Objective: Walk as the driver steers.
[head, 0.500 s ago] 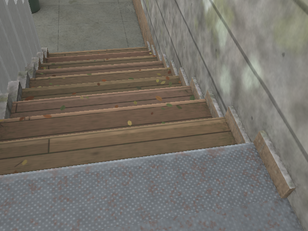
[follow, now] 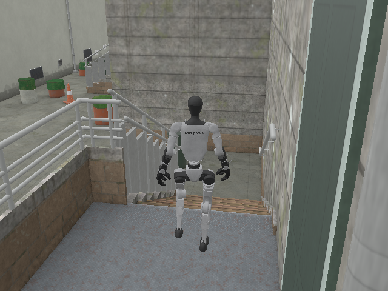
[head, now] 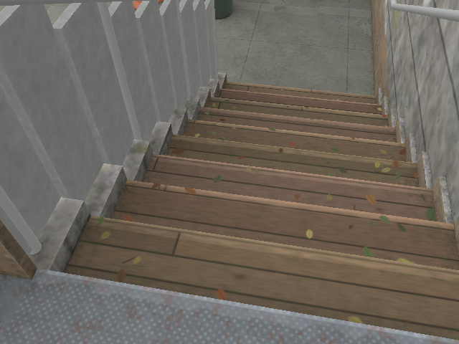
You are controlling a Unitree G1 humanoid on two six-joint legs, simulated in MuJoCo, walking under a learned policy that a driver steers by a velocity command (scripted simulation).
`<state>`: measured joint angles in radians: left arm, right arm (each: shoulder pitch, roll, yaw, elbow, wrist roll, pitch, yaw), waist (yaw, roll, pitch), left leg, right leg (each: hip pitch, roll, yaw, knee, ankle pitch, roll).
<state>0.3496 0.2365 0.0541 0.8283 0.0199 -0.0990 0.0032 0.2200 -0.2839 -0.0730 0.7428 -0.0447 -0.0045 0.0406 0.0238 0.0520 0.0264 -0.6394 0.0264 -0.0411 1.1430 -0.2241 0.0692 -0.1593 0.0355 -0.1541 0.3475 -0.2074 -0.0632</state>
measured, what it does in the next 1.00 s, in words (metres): walks ahead: left foot, then right foot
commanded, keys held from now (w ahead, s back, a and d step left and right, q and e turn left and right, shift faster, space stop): w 0.28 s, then w+e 0.72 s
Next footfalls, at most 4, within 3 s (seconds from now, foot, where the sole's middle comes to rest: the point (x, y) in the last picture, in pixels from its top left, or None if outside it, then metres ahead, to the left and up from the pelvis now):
0.28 left None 0.28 0.12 -0.78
0.78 right None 0.47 -0.02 -0.78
1.38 left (235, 264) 0.83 0.06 -0.95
2.04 right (341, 235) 1.06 -0.38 -1.12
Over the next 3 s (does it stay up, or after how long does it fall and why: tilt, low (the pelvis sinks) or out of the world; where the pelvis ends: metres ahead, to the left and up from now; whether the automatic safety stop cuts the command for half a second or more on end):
stays up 1.00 -0.24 -0.35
